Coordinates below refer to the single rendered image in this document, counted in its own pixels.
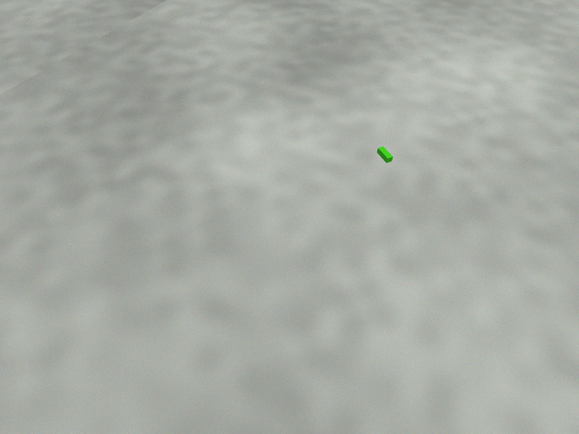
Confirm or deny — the small box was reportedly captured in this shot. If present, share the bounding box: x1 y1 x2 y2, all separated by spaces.
377 146 393 163

